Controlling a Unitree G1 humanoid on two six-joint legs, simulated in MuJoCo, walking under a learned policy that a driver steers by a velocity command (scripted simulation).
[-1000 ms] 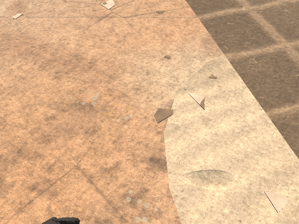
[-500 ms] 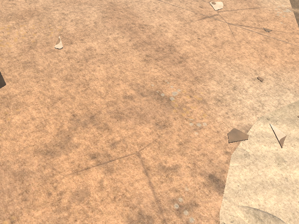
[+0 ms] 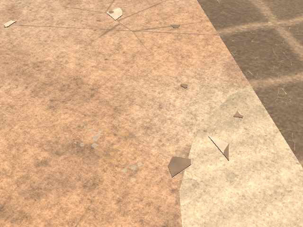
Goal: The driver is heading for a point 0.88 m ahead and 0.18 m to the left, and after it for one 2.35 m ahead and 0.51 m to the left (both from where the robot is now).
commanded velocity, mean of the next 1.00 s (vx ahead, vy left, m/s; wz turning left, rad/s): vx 0.98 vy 0.00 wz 0.51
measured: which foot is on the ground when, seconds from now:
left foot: up 0.00-0.34, down 0.36-0.78, up 0.80-1.00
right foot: down 0.00-0.36, up 0.38-0.74, down 0.76-1.00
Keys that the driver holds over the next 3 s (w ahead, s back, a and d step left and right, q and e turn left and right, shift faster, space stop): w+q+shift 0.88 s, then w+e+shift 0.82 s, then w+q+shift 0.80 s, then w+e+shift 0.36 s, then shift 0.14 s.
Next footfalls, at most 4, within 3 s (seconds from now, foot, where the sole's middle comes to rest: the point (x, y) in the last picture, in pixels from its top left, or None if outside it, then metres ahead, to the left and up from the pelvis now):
0.36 left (152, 202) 0.56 0.03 -0.75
0.76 right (175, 123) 1.00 -0.09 -0.75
1.18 left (102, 96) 1.20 0.32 -0.75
1.62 right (112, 44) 1.67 0.30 -0.75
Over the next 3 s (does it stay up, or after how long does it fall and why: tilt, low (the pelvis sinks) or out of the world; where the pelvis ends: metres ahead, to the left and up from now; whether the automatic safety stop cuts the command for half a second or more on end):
stays up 2.70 0.66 0.02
